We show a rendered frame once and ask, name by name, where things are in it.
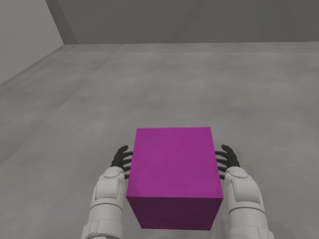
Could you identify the robot left hand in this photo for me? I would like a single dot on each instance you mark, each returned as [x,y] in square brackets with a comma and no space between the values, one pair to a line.
[119,162]

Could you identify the robot left forearm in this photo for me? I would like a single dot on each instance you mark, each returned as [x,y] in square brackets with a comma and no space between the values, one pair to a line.
[107,205]

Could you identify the carton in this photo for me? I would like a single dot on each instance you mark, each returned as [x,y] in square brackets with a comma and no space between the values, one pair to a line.
[174,182]

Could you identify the robot right forearm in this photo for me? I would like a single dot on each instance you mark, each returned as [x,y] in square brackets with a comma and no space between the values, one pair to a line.
[245,206]

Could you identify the robot right hand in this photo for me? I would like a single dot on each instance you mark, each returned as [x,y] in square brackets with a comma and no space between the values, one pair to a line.
[230,162]

